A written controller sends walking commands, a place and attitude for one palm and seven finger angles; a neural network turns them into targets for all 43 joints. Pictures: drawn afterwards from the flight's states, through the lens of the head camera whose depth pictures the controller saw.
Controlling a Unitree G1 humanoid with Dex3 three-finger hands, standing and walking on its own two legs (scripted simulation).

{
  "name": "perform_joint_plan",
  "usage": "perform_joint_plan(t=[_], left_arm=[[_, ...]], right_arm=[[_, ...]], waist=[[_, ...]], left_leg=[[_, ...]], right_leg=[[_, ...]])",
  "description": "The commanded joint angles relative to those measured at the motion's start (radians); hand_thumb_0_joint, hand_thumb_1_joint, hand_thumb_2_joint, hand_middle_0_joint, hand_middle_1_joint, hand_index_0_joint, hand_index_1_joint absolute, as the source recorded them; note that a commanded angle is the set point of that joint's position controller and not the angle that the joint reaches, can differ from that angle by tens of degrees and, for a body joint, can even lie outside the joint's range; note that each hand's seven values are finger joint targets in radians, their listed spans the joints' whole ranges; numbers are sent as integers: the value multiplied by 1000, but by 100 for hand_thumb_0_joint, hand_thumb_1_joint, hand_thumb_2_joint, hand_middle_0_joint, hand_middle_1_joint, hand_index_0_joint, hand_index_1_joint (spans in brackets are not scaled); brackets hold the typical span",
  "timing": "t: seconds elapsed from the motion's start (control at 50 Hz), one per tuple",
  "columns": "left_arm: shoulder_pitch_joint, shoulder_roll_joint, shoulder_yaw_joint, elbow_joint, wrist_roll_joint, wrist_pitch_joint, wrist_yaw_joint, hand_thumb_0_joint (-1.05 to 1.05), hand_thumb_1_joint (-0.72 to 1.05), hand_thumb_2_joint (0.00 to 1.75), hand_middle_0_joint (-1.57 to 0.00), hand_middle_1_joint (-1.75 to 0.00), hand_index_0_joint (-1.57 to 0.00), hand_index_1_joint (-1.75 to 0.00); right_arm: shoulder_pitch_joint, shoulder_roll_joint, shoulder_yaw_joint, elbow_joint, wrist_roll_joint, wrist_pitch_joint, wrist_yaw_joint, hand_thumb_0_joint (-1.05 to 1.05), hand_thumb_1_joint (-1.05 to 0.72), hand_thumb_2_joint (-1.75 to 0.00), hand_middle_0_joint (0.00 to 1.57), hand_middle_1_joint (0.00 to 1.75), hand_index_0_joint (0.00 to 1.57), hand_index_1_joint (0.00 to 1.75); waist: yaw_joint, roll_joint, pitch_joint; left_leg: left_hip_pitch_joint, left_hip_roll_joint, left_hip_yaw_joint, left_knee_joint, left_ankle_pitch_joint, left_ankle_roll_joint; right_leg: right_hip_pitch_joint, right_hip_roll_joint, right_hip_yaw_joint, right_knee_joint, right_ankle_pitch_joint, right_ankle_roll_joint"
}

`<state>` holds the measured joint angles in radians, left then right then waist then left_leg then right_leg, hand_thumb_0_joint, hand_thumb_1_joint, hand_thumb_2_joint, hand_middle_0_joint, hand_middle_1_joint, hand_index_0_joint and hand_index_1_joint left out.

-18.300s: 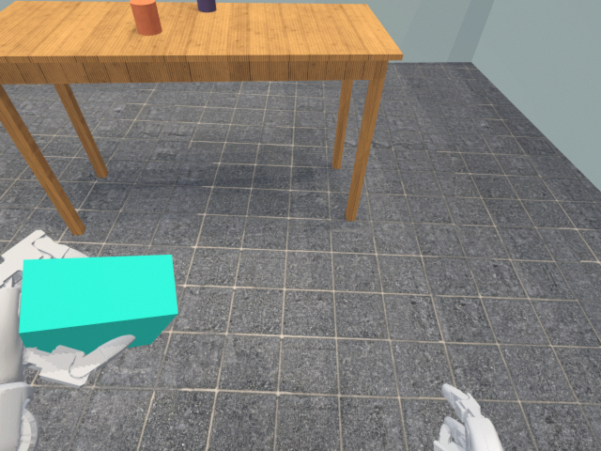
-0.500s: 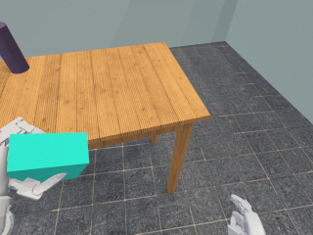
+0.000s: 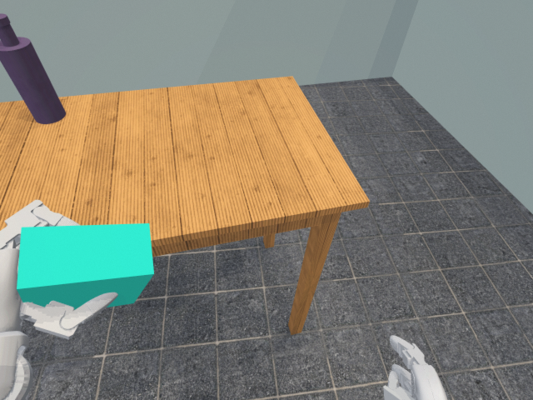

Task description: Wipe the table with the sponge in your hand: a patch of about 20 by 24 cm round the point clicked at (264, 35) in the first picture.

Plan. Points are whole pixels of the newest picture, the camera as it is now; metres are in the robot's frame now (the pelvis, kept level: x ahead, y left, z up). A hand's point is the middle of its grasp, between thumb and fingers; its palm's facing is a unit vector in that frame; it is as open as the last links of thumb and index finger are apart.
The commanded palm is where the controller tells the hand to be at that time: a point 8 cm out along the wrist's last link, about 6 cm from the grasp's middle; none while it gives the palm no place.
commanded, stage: shuffle to correct the standing spot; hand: left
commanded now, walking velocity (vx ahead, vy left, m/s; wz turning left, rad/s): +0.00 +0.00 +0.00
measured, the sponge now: (106, 270) +0.23 +0.22 +0.13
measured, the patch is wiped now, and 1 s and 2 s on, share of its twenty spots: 0.00 0.00 0.00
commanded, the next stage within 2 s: come to a stop and stand still in 0.98 s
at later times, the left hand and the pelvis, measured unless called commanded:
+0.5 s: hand (106, 240) +0.26 +0.22 +0.15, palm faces +0.39 -0.85 -0.35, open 9.9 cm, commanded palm +0.20 +0.26 +0.17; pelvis +0.03 -0.01 -0.02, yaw -2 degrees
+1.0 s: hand (167, 170) +0.38 +0.18 +0.15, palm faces +0.24 -0.84 -0.48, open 9.9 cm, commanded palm +0.33 +0.24 +0.17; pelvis +0.13 -0.02 -0.03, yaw -8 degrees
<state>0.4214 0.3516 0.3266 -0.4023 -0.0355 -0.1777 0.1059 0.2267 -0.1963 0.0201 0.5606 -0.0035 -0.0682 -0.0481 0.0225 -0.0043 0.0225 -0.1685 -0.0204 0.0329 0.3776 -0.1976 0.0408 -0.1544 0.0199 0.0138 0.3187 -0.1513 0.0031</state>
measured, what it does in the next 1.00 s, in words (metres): walks ahead: right foot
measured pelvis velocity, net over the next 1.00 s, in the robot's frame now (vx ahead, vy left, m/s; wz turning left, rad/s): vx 0.13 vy -0.02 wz -0.14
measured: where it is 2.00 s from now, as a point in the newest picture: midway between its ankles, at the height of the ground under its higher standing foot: outside the picture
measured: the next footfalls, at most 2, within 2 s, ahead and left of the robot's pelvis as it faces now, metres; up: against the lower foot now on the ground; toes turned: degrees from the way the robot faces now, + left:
right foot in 0.86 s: +0.17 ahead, -0.08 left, +0.00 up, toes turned -10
left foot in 1.18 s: +0.30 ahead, +0.13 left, +0.00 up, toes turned -5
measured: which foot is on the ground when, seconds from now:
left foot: down 0.00-0.86, up 0.88-1.00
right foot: down 0.00-0.62, up 0.64-0.84, down 0.86-1.00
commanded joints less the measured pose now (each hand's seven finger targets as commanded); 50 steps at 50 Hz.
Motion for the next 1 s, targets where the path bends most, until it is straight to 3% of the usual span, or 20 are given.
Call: perform_joint_plan(t=[0.0, 0.1, 0.24, 0.32, 0.38, 0.46, 0.48, 0.52, 0.56, 0.58, 0.6, 0.62, 0.66, 0.72, 0.8, 0.82, 0.84, 0.86, 0.88, 0.98], left_arm=[[-97, 159, 110, -220, -11, -67, 18, 0, 10, 130, -120, -160, -120, -160], [-102, 163, 111, -246, -7, -74, 19, 0, 10, 130, -120, -160, -120, -160], [-116, 140, 98, -214, 0, -73, 29, 0, 10, 130, -120, -160, -120, -160], [-146, 137, 94, -205, 6, -79, 35, 0, 10, 130, -120, -160, -120, -160], [-152, 163, 116, -203, 3, -85, 34, 0, 10, 130, -120, -160, -120, -160], [-150, 185, 130, -207, -3, -100, 37, 0, 10, 130, -120, -160, -120, -160], [-155, 215, 158, -238, 0, -109, 38, 0, 10, 130, -120, -160, -120, -160], [-133, 198, 152, -264, -3, -121, 39, 0, 10, 130, -120, -160, -120, -160], [-100, 200, 167, -279, -11, -121, 40, 0, 10, 130, -120, -160, -120, -160], [-79, 205, 179, -308, -21, -123, 36, 0, 10, 130, -120, -160, -120, -160], [-80, 194, 166, -359, -24, -134, 36, 0, 10, 130, -120, -160, -120, -160], [-65, 199, 177, -321, -18, -131, 40, 0, 10, 130, -120, -160, -120, -160], [-79, 205, 172, -311, -9, -124, 39, 0, 10, 130, -120, -160, -120, -160], [-18, 171, 148, -304, -1, -114, 38, 0, 10, 130, -120, -160, -120, -160], [21, 211, 199, -280, -3, -100, 51, 0, 10, 130, -120, -160, -120, -160], [21, 221, 212, -261, 3, -101, 53, 0, 10, 130, -120, -160, -120, -160], [22, 256, 245, -246, 1, -104, 57, 0, 10, 130, -120, -160, -120, -160], [27, 257, 268, -224, -19, -122, 52, 0, 10, 130, -120, -160, -120, -160], [43, 245, 254, -241, -27, -129, 43, 0, 10, 130, -120, -160, -120, -160], [21, 229, 217, -321, -10, -155, 47, 0, 10, 130, -120, -160, -120, -160]], right_arm=[[-94, -124, -50, -153, 5, -51, -12, 0, -90, -90, 20, 30, 20, 30], [-95, -127, -54, -148, 4, -57, -10, 0, -90, -90, 20, 30, 20, 30], [-101, -139, -60, -139, 5, -62, -18, 0, -90, -90, 20, 30, 20, 30], [-92, -136, -59, -132, 5, -67, -21, 0, -90, -90, 20, 30, 20, 30], [-92, -138, -67, -129, 6, -69, -20, 0, -90, -90, 20, 30, 20, 30], [-96, -122, -67, -131, 14, -62, -1, 0, -90, -90, 20, 30, 20, 30], [-114, -126, -70, -132, 19, -60, 4, 0, -90, -90, 20, 30, 20, 30], [-94, -117, -60, -125, 18, -50, 15, 0, -90, -90, 20, 30, 20, 30], [-73, -108, -56, -114, 15, -40, 13, 0, -90, -90, 20, 30, 20, 30], [-80, -127, -69, -120, 17, -43, 4, 0, -90, -90, 20, 30, 20, 30], [-77, -138, -75, -136, 20, -48, 7, 0, -90, -90, 20, 30, 20, 30], [-76, -120, -70, -135, 7, -57, 5, 0, -90, -90, 20, 30, 20, 30], [-71, -120, -75, -115, -1, -69, 7, 0, -90, -90, 20, 30, 20, 30], [-70, -125, -76, -106, 11, -81, 6, 0, -90, -90, 20, 30, 20, 30], [-94, -128, -60, -120, 13, -73, 6, 0, -90, -90, 20, 30, 20, 30], [-96, -127, -65, -120, 15, -69, 7, 0, -90, -90, 20, 30, 20, 30], [-92, -116, -75, -128, 13, -68, 9, 0, -90, -90, 20, 30, 20, 30], [-80, -134, -85, -126, 9, -66, 18, 0, -90, -90, 20, 30, 20, 30], [-75, -146, -94, -115, 8, -53, 32, 0, -90, -90, 20, 30, 20, 30], [-115, -112, -68, -100, 11, -28, 29, 0, -90, -90, 20, 30, 20, 30]], waist=[[1, 62, -126], [0, 95, -141], [-7, 140, -51], [-9, 115, -42], [-11, 26, -61], [-1, -160, -64], [5, -118, -68], [7, -83, -72], [-29, 4, -117], [-41, 140, -141], [-39, 275, -180], [-52, 284, -131], [-49, 118, -64], [-29, 171, -63], [-9, 164, -145], [5, 48, -190], [-3, -170, -241], [-6, -194, -210], [1, -145, -185], [-13, -61, -109]], left_leg=[[-28, 50, -44, -92, 74, -55], [-29, 57, -47, -88, 58, -56], [-131, 173, -166, -146, -411, 17], [-111, 186, -149, -59, -301, 37], [-105, 109, -38, 104, -176, 12], [-288, 21, 26, 441, -162, -30], [-337, 29, 6, 483, -229, -35], [-353, 77, -53, 410, -298, -20], [-64, 46, -5, 166, -86, -14], [148, 104, -102, 63, 34, 15], [291, 272, -335, 7, 160, 96], [281, 362, -485, -51, 246, 180], [214, 374, -422, -33, 331, 225], [150, 284, -175, 18, 387, 161], [-98, 176, 25, 245, 346, 58], [-230, 123, 58, 439, 235, 32], [-416, 11, 95, 726, 3, -6], [-510, -3, -26, 914, -286, -29], [-512, 20, -101, 989, -289, -40], [-398, 112, -87, 742, -127, -60]], right_leg=[[82, -8, 5, -10, 124, 0], [86, -8, 3, 18, 110, -4], [-53, 16, -16, 185, -157, -21], [-87, 1, -8, 210, -110, -38], [-93, -46, 131, 154, -66, -81], [33, -245, 476, 39, 5, -216], [70, -279, 531, 45, 85, -248], [109, -283, 440, 143, 193, -247], [-62, -165, 254, 291, 152, -157], [-234, -65, 149, 454, 87, -86], [-416, 18, 15, 631, -201, -19], [-520, 21, 2, 786, -398, -14], [-578, -39, 33, 868, -356, -24], [-483, -69, -40, 659, -257, -28], [60, -12, -174, 227, 7, -30], [254, -71, -76, 188, 125, -60], [373, -276, 260, 153, 348, -155], [298, -421, 474, 76, 433, -219], [230, -446, 526, 51, 372, -220], [-1, -344, 144, 113, 418, -161]])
